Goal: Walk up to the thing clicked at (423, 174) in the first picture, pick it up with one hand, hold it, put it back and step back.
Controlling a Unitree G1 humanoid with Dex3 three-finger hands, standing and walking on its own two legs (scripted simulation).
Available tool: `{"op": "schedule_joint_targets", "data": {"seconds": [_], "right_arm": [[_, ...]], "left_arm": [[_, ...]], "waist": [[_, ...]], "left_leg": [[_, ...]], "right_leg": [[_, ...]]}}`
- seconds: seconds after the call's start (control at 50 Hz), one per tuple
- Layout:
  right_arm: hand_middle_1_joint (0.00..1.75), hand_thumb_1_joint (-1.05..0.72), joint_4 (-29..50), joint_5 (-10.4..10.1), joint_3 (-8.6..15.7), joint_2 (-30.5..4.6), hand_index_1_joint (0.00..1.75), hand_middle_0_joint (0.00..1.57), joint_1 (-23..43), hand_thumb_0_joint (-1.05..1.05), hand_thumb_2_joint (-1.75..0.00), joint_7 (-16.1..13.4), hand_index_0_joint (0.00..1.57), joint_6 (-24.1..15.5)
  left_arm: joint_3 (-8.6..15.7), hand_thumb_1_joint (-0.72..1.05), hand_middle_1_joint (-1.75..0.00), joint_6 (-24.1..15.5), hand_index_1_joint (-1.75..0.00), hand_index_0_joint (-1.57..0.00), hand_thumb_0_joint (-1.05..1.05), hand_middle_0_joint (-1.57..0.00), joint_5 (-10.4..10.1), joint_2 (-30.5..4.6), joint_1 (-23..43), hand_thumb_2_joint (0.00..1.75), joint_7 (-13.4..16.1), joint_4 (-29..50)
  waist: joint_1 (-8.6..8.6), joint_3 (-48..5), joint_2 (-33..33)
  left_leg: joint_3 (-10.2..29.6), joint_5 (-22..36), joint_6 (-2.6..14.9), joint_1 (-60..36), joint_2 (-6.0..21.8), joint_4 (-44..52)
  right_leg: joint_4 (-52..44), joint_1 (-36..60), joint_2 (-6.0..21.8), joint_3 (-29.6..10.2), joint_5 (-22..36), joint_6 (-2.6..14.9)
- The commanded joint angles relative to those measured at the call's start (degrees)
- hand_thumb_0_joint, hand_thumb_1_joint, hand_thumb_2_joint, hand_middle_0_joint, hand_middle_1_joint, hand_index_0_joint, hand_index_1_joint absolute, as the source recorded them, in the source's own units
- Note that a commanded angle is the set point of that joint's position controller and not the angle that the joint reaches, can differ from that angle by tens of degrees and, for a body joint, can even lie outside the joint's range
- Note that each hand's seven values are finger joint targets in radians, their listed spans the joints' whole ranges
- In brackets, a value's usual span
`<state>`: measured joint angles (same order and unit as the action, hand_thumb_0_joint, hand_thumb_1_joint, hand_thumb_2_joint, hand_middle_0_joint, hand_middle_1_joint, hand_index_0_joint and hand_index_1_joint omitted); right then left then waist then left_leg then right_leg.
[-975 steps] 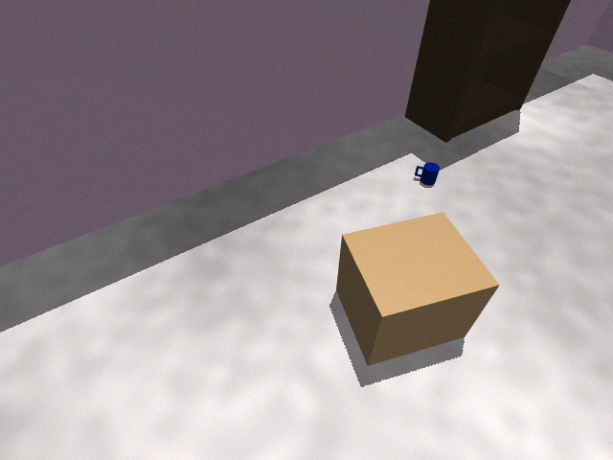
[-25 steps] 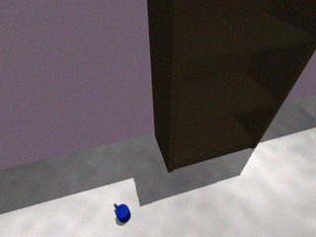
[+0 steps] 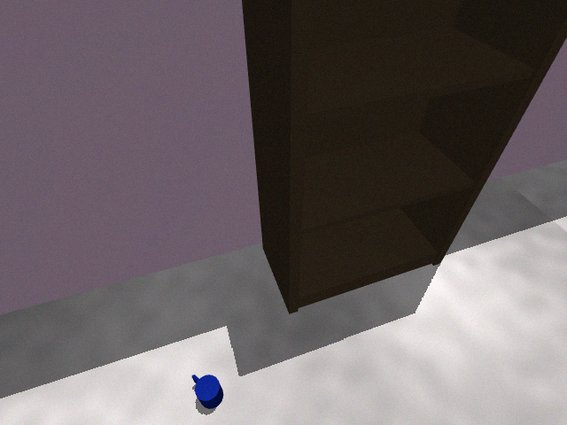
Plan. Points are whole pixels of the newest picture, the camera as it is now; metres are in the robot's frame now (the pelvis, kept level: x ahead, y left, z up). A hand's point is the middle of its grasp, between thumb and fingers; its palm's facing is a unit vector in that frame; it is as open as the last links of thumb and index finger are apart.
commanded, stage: walk up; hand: left
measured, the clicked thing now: (205, 388) +0.42 +0.26 -0.74
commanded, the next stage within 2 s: stand in 0.20 s
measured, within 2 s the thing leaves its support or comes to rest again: neither
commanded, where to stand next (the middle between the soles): +0.05 +0.01 m, yaw +1 degrees
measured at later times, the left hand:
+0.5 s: hand out of the picture +0.08 +0.25 -0.15, palm faces -0.02 -0.94 -0.35, open 7.4 cm
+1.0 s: hand out of the picture +0.08 +0.24 -0.15, palm faces -0.02 -0.94 -0.35, open 7.4 cm
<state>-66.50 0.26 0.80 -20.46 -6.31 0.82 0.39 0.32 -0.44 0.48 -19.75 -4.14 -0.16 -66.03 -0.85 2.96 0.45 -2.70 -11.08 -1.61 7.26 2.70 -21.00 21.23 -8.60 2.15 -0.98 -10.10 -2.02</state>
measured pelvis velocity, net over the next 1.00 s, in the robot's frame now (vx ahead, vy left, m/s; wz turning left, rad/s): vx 0.01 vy -0.01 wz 0.01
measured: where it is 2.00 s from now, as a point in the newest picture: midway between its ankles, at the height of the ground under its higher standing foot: outside the picture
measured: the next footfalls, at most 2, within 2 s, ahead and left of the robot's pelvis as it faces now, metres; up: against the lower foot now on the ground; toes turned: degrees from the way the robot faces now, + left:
none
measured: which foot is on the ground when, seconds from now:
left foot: down 0.00-1.00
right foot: down 0.00-1.00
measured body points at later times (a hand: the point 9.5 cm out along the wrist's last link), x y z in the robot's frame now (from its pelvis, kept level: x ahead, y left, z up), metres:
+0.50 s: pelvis +0.00 +0.00 +0.00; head +0.01 +0.00 +0.45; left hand +0.08 +0.30 -0.13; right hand +0.09 -0.30 -0.13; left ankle +0.00 +0.14 -0.75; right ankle +0.02 -0.14 -0.75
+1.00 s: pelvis +0.01 -0.01 +0.00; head +0.02 -0.02 +0.45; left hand +0.08 +0.29 -0.13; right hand +0.08 -0.31 -0.13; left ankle +0.00 +0.14 -0.75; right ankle +0.02 -0.14 -0.75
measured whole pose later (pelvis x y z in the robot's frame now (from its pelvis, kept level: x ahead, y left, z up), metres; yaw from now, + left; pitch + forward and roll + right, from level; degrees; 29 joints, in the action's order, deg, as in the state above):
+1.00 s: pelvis +0.01 -0.01 +0.00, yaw +0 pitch -2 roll +0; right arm -65.8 0.5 0.4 -20.2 -5.8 0.7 0.1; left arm 0.0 -0.1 0.4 -20.4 -6.1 -0.3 -64.8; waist -0.5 2.9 0.4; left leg -2.0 -10.2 -2.7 6.3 3.6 -18.6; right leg 20.0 -7.9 1.3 -0.2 -10.1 -1.0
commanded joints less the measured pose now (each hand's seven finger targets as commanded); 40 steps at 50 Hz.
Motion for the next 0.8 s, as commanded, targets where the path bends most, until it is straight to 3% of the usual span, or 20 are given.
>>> {"op": "schedule_joint_targets", "data": {"seconds": [0.0, 0.16, 0.18, 0.24, 0.32, 0.4, 0.52, 0.66, 0.78], "right_arm": [[0.30, -0.90, 3.9, 0.2, 2.3, -12.0, 0.30, 0.20, 3.2, 0.00, -0.90, -0.6, 0.20, -1.4], [0.30, -0.90, 4.4, 0.1, 2.5, -12.1, 0.30, 0.20, 3.7, 0.00, -0.90, -0.6, 0.20, -1.2], [0.30, -0.90, 4.5, 0.3, 2.2, -11.3, 0.30, 0.20, 4.0, 0.00, -0.90, -0.8, 0.20, -1.4], [0.30, -0.90, 4.2, 0.3, 2.3, -11.9, 0.30, 0.20, 4.0, 0.00, -0.90, -0.9, 0.20, -1.7], [0.30, -0.90, 4.3, 0.3, 2.4, -12.0, 0.30, 0.20, 4.8, 0.00, -0.90, -0.9, 0.20, -1.8], [0.30, -0.90, 4.2, 0.2, 2.1, -11.4, 0.30, 0.20, 4.2, 0.00, -0.90, -0.9, 0.20, -1.7], [0.30, -0.90, 4.2, 0.2, 2.1, -11.4, 0.30, 0.20, 4.4, 0.00, -0.90, -0.8, 0.20, -1.7], [0.30, -0.90, 4.2, 0.2, 2.1, -11.7, 0.30, 0.20, 4.3, 0.00, -0.90, -0.8, 0.20, -1.8], [0.30, -0.90, 4.1, 0.3, 2.0, -11.6, 0.30, 0.20, 3.7, 0.00, -0.90, -0.8, 0.20, -1.7]], "left_arm": [[2.3, 0.90, -0.30, -1.5, -0.30, -0.20, 0.00, -0.20, 0.1, -12.5, 2.9, 0.90, 0.6, 3.9], [2.2, 0.90, -0.30, -1.4, -0.30, -0.20, 0.00, -0.20, 0.1, -12.5, 2.1, 0.90, 0.7, 3.8], [2.0, 0.90, -0.30, -1.3, -0.30, -0.20, 0.00, -0.20, 0.0, -13.2, 2.8, 0.90, 0.7, 3.9], [2.0, 0.90, -0.30, -1.3, -0.30, -0.20, 0.00, -0.20, -0.3, -12.6, 1.8, 0.90, 0.7, 3.8], [2.0, 0.90, -0.30, -1.2, -0.30, -0.20, 0.00, -0.20, 0.0, -12.5, 1.3, 0.90, 0.6, 3.9], [2.0, 0.90, -0.30, -1.1, -0.30, -0.20, 0.00, -0.20, 0.0, -13.0, 1.4, 0.90, 0.5, 4.0], [2.0, 0.90, -0.30, -1.1, -0.30, -0.20, 0.00, -0.20, 0.1, -13.5, 1.2, 0.90, 0.4, 4.2], [1.9, 0.90, -0.30, -1.3, -0.30, -0.20, 0.00, -0.20, -0.1, -13.1, 0.6, 0.90, 0.4, 4.6], [2.0, 0.90, -0.30, -1.1, -0.30, -0.20, 0.00, -0.20, -0.1, -13.5, 0.3, 0.90, 0.5, 4.5]], "waist": [[0.50, -4.0, -0.7], [0.56, -4.0, -0.5], [-0.08, -3.2, -2.8], [0.30, -4.3, -1.3], [0.34, -5.6, 0.7], [0.10, -4.2, 0.6], [0.14, -3.6, -0.6], [0.22, -5.3, 0.1], [0.42, -3.6, -1.5]], "left_leg": [[4.5, 2.9, 2.77, -0.8, 4.6, 4.2], [4.2, 3.1, 2.82, -2.0, 4.8, 4.1], [5.2, 5.9, 2.17, -1.2, 5.7, 5.4], [5.0, 9.6, 1.87, -2.7, 5.7, 5.3], [4.6, 9.2, 1.89, -3.3, 5.7, 5.2], [4.5, 5.1, 1.61, -1.9, 5.4, 6.2], [4.6, 3.5, 1.60, -2.0, 5.3, 6.1], [4.3, 7.5, 1.74, -3.4, 5.5, 5.0], [4.6, 5.1, 1.53, -2.6, 5.6, 5.6]], "right_leg": [[-4.0, -0.3, 4.6, -3.9, 4.9, 2.64], [-3.9, -0.8, 4.6, -3.8, 5.5, 2.64], [-3.9, -0.8, 5.0, -3.7, 6.8, 2.52], [-3.7, 0.2, 4.8, -3.3, 8.6, 2.22], [-3.9, 1.4, 5.2, -3.3, 9.2, 2.38], [-4.7, 0.9, 5.2, -3.7, 5.8, 2.45], [-5.5, -0.3, 5.2, -3.9, 3.4, 2.58], [-4.9, 1.2, 5.6, -4.0, 9.1, 2.82], [-5.6, 0.0, 5.3, -3.8, 5.1, 2.79]]}}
